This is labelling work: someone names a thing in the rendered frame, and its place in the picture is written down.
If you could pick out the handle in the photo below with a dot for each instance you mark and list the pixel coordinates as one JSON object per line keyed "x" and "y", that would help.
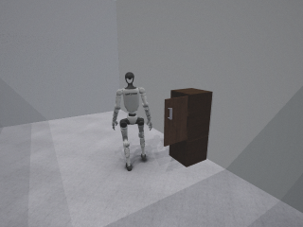
{"x": 170, "y": 113}

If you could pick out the humanoid robot torso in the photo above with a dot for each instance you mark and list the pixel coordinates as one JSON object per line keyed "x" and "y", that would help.
{"x": 131, "y": 103}

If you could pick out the robot left shin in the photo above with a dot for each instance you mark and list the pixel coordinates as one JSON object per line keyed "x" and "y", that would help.
{"x": 127, "y": 154}

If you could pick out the robot right forearm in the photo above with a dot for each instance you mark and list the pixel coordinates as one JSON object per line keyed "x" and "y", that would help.
{"x": 147, "y": 112}

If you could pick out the right robot hand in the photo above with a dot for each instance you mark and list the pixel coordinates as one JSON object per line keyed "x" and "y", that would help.
{"x": 149, "y": 124}

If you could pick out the left robot hand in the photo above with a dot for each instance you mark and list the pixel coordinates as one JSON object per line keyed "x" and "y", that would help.
{"x": 114, "y": 123}

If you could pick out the robot left forearm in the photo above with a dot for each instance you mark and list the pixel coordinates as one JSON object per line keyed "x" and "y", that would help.
{"x": 115, "y": 114}

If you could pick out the robot left upper arm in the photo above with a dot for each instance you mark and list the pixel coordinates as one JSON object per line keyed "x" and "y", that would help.
{"x": 119, "y": 92}

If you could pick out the robot right upper arm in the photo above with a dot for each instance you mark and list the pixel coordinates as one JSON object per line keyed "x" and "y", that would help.
{"x": 143, "y": 96}

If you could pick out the cupboard door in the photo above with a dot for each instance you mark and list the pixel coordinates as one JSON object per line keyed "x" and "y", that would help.
{"x": 175, "y": 129}

